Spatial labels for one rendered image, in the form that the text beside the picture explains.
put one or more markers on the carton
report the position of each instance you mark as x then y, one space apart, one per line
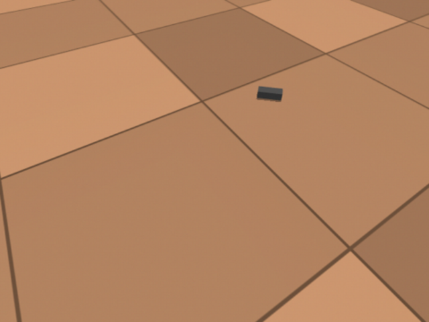
270 93

